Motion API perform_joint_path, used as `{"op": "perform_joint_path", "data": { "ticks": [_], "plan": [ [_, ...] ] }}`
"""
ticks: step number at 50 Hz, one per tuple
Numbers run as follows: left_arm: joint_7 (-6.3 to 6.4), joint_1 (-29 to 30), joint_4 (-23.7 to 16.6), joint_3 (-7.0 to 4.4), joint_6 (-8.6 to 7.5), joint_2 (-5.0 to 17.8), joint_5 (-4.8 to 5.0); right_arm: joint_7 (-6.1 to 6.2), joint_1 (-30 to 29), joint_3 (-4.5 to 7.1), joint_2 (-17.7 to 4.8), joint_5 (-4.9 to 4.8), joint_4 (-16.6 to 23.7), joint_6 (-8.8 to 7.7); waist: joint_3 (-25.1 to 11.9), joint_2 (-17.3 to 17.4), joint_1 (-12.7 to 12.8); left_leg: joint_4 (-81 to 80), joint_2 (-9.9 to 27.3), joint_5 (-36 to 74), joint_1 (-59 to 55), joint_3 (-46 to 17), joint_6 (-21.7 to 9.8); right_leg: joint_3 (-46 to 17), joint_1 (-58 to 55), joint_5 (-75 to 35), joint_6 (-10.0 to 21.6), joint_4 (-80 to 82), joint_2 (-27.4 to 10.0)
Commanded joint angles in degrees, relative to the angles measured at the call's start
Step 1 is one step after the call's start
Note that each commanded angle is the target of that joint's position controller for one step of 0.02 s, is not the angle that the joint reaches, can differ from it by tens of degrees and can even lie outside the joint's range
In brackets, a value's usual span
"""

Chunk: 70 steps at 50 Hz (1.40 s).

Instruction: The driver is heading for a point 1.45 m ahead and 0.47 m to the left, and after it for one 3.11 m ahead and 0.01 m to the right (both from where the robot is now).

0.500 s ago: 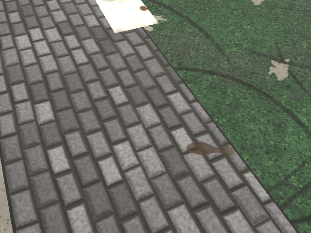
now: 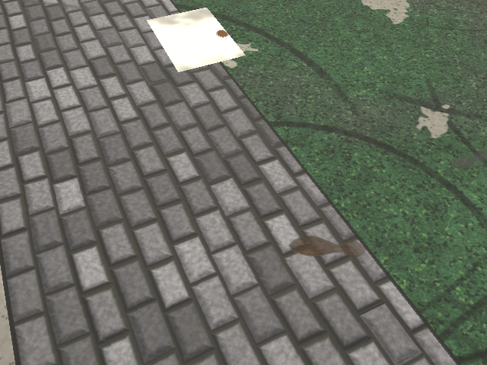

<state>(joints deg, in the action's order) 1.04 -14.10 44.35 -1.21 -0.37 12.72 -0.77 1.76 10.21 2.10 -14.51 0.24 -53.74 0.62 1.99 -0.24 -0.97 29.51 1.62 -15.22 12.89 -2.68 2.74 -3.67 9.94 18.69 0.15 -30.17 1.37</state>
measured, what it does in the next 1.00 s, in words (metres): walks ahead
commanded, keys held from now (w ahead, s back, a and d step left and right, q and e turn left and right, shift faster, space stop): shift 0.32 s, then w+shift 0.68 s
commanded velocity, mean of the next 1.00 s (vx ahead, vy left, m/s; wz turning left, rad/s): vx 0.46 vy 0.00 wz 0.00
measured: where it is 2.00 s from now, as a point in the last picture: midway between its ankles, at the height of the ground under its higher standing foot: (203, 178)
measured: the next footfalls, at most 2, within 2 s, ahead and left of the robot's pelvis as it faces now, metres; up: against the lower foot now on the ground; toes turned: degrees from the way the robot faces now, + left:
right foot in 1.06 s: +0.57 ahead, -0.07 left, +0.00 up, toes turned -1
left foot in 1.56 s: +1.01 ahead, +0.17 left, +0.00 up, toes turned +16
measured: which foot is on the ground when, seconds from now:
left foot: down 0.00-1.00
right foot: down 0.00-0.58, up 0.60-1.00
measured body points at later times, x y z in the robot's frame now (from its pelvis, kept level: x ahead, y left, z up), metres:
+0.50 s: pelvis +0.03 +0.02 +0.00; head +0.03 +0.03 +0.45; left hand +0.04 +0.28 -0.14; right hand +0.09 -0.25 -0.13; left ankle +0.01 +0.14 -0.70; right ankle -0.03 -0.12 -0.73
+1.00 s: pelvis +0.29 +0.06 -0.02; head +0.33 +0.07 +0.43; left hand +0.57 +0.24 -0.08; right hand +0.15 -0.17 -0.14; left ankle +0.04 +0.16 -0.73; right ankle +0.53 -0.09 -0.69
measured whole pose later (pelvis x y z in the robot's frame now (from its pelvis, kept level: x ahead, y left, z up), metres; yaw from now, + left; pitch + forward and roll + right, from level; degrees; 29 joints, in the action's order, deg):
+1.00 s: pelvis +0.29 +0.06 -0.02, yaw +0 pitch +3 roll -2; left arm -4.3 4.2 37.0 -0.6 -6.4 12.8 2.3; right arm 0.8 33.6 -0.9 -10.8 -0.4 -59.0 -5.5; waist 1.0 -0.5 -6.7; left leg 3.0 1.3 -23.1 -17.0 1.4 -0.7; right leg 3.4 42.8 -5.3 3.0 -33.3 -2.5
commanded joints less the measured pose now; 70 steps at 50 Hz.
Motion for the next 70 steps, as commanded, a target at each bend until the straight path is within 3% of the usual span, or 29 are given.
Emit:
{"op": "perform_joint_path", "data": {
  "ticks": [1,16,17,19,20,22,25,28,29,30,31,32,33,34,35,39,44,48,51,53,54,55,56,57,58,60,62,66,70],
  "plan": [
    [0.23,-0.7,-1.9,-1.65,-0.74,6.3,0.10,0.42,-0.4,1.26,-6.2,-0.08,1.0,-0.49,-1.6,-0.3,0.1,-3.0,0.6,10.3,-3.3,-0.4,-0.9,-2.4,3.2,-12.7,1.0,6.2,-2.8],
    [0.71,-2.8,5.7,-1.26,-0.76,6.0,0.47,1.14,1.3,1.05,-5.3,-0.23,-5.3,-0.01,-0.2,-0.1,0.0,-4.1,0.0,10.0,-3.3,0.2,-1.2,-0.9,3.1,-12.2,0.5,7.2,-1.8],
    [0.93,-4.7,6.9,-1.55,-0.50,6.6,0.77,1.18,3.1,0.99,-4.7,-0.52,-6.4,0.09,-2.6,-1.2,0.2,-2.2,-2.2,-2.1,-3.4,2.8,-1.7,-0.6,2.0,1.5,1.4,8.1,-1.0],
    [1.05,-7.7,7.1,-2.70,-0.43,10.2,1.82,0.79,0.0,1.33,-5.5,-1.33,-4.7,-0.72,3.6,-5.2,2.7,4.8,-3.8,-23.0,8.5,4.1,-3.1,-10.1,4.4,33.4,6.5,14.2,-6.3],
    [0.95,-9.2,7.3,-3.47,-1.33,12.9,2.35,0.11,-4.4,0.62,-3.1,-1.94,-1.9,-2.23,6.8,-11.3,3.9,12.1,-3.7,-16.4,13.9,5.9,-3.2,-21.2,4.1,39.1,10.5,20.8,-13.8],
    [0.98,-5.9,6.1,-3.55,-3.32,12.3,2.05,-1.16,-7.6,0.86,-4.3,-2.58,0.7,-5.05,10.3,-11.6,3.5,22.3,2.3,-11.3,22.0,0.5,-5.3,-30.5,3.2,28.6,14.5,25.9,-21.6],
    [0.18,-0.3,3.5,-3.18,-4.20,11.0,3.14,-2.42,-2.2,0.66,-3.5,-2.67,0.0,-7.30,5.2,-8.9,-0.2,10.9,4.1,-8.8,14.1,1.9,-7.5,-17.8,2.4,14.6,9.7,23.2,-16.9],
    [0.04,1.7,2.4,-2.93,-3.57,10.6,2.23,-2.27,14.4,2.29,-4.6,-1.86,-7.3,-7.37,-0.6,-3.7,-7.1,2.0,-5.1,2.3,-15.2,12.6,-3.4,-5.7,16.4,12.6,7.5,10.6,-7.7],
    [-0.22,4.0,1.1,-1.96,-4.08,7.7,1.62,-2.02,22.7,2.81,-5.2,-1.91,-9.3,-7.33,-1.9,2.3,-11.0,-1.0,-1.0,-0.7,-24.7,5.4,-4.5,-2.3,24.4,5.3,5.9,-4.2,-4.9],
    [-0.77,5.8,-1.0,-0.16,-4.75,0.9,0.50,-1.85,29.2,2.92,-8.8,-1.27,-9.0,-7.45,-4.2,17.3,-11.8,-7.8,12.5,-15.2,-27.2,-17.6,-8.6,1.6,33.8,9.4,3.3,-31.4,-1.1],
    [-1.01,1.8,-3.7,0.12,-6.36,-0.8,4.28,-3.05,25.1,2.16,-9.7,-0.30,-6.3,-8.72,-4.6,19.0,-6.9,-20.0,21.8,-31.6,-26.5,-46.6,-18.1,-4.7,45.2,8.9,4.6,-42.8,3.0],
    [-1.20,5.0,-4.9,0.04,-7.31,2.5,5.90,-3.46,17.9,1.74,-9.3,-0.39,-5.0,-9.14,2.1,11.1,-4.6,-22.2,24.7,-39.8,-23.0,-46.6,-19.4,-5.7,54.6,3.7,6.0,-48.5,-3.4],
    [-1.38,7.7,-5.5,-0.17,-7.67,5.0,4.65,-3.83,14.4,0.75,-6.4,-0.22,-3.6,-9.41,3.7,5.5,-4.1,-20.0,22.0,-31.7,-20.4,-38.1,-17.2,-4.5,55.0,-1.9,6.6,-48.4,-6.1],
    [-1.46,6.4,-4.7,-0.26,-7.49,4.9,2.85,-4.06,12.5,0.25,-6.1,0.08,-2.9,-8.98,2.2,3.0,-2.3,-19.2,18.5,-24.8,-17.1,-29.9,-15.3,-3.4,50.8,-5.8,6.1,-45.8,-8.4],
    [-1.69,5.9,-4.6,-0.65,-7.12,5.6,1.87,-4.10,11.3,-0.22,-5.0,0.26,-2.4,-8.48,3.1,4.0,-1.1,-20.0,15.1,-19.8,-13.0,-23.6,-13.8,-2.6,47.2,-8.7,5.1,-41.3,-9.6],
    [-1.99,8.6,-5.2,-0.88,-5.19,5.0,1.84,-2.44,16.5,-0.99,-4.3,-0.35,-3.6,-8.07,6.0,4.4,-1.7,-25.4,10.7,-5.4,-9.0,-11.7,-13.4,1.5,44.4,-17.6,1.1,-32.2,-9.1],
    [-3.65,21.3,-9.9,-0.04,-6.37,2.3,2.76,-0.84,21.7,-1.56,-4.5,-0.74,-3.6,-7.61,8.5,4.1,-4.5,-30.3,9.6,9.9,-9.3,-2.0,-12.6,6.6,36.9,-27.9,0.7,-12.6,-6.0],
    [-5.77,26.7,-12.4,-0.07,-7.17,2.7,3.31,-0.55,23.7,-1.21,-5.7,-1.11,-3.2,-6.63,9.3,4.9,-3.7,-28.0,11.5,21.3,-17.7,2.0,-11.9,7.6,32.7,-26.0,2.7,-2.0,-3.7],
    [-5.42,22.9,-13.4,-1.62,-6.68,6.7,3.42,-0.49,23.8,-0.13,-9.0,0.69,-3.2,-5.48,2.0,11.1,1.5,-14.7,13.8,63.5,-25.2,3.0,-11.0,10.9,21.6,-16.4,5.7,-2.6,1.9],
    [-3.65,-1.6,-6.9,-4.41,-5.17,12.2,4.19,-0.24,19.8,0.53,-11.0,1.93,-2.2,-3.98,-11.1,13.4,14.5,12.6,13.1,74.5,-16.1,4.6,-8.9,9.1,-7.4,-13.9,9.3,-3.6,1.6],
    [-2.66,-13.1,-3.3,-5.37,-4.43,16.2,2.75,-0.49,21.5,-0.57,-5.8,2.13,0.5,-4.51,-21.3,3.3,14.6,34.1,7.9,47.5,6.6,3.0,-8.3,-9.6,-33.4,3.7,13.0,-6.3,-10.8],
    [-3.35,-15.2,-1.7,-5.57,-5.27,16.9,2.60,-1.61,26.7,-2.82,2.4,-0.25,0.5,-7.13,-32.8,-17.1,9.2,52.4,-3.9,-6.6,22.2,-4.4,-6.6,-43.1,-45.5,30.0,20.6,7.3,-22.9],
    [-3.02,-13.8,0.1,-4.20,-5.32,10.9,1.96,-2.04,18.6,-0.57,-5.6,-3.18,2.6,-9.19,-24.6,-14.4,11.3,55.7,-1.1,-7.4,28.9,-8.7,-9.4,-46.2,-40.0,30.8,16.9,15.6,-20.1],
    [-2.90,-11.1,0.5,-3.50,-5.64,8.6,0.78,-2.09,10.4,-0.23,-6.9,-5.19,5.7,-9.87,-13.8,-9.8,10.1,56.8,1.0,-6.3,31.4,-6.4,-9.9,-34.8,-30.3,19.6,15.2,15.4,-18.8],
    [-3.29,-7.2,1.2,-3.28,-6.32,7.9,0.16,-1.99,6.8,-0.75,-5.0,-4.31,7.1,-10.23,-8.0,0.3,7.0,52.9,3.1,-3.9,29.8,-5.6,-10.0,-27.8,-19.0,9.4,14.5,17.0,-16.8],
    [-3.61,-0.8,1.5,-2.15,-7.18,3.7,-1.11,-2.32,10.0,-0.54,-2.6,-3.22,6.5,-8.35,-3.8,-0.4,0.1,48.0,7.2,-0.1,23.8,-6.2,-9.3,-18.0,-4.7,4.0,14.1,19.0,-13.8],
    [-3.72,1.6,2.6,-2.02,-7.42,3.2,0.56,-2.21,11.6,-0.73,-0.7,-3.27,6.0,-5.69,0.4,-2.6,-2.4,44.9,9.2,-1.3,23.1,-6.0,-7.7,-11.2,3.5,2.5,13.2,23.1,-14.0],
    [-2.58,0.2,4.0,-2.57,-8.45,6.4,0.18,-1.44,2.4,-0.56,-2.7,-1.98,10.1,-4.51,7.1,-1.8,-1.1,33.9,8.3,13.3,29.1,-4.8,-5.2,3.4,8.8,-11.3,10.2,27.0,-11.0],
    [-1.31,-5.3,4.9,-2.24,-9.10,8.1,0.25,-3.40,-6.4,-0.88,-2.0,-1.61,13.4,-5.84,7.2,2.2,2.9,17.7,5.5,31.5,25.3,2.3,-6.8,12.8,3.3,-18.9,6.9,28.6,-9.8]
  ]
}}
Velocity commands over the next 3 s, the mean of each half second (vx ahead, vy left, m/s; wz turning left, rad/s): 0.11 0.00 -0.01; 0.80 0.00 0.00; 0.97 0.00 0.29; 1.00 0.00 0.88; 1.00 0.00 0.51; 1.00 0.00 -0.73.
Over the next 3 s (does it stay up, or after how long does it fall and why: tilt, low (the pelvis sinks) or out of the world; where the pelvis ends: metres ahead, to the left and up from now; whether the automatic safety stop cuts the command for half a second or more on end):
stays up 1.80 0.74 -0.05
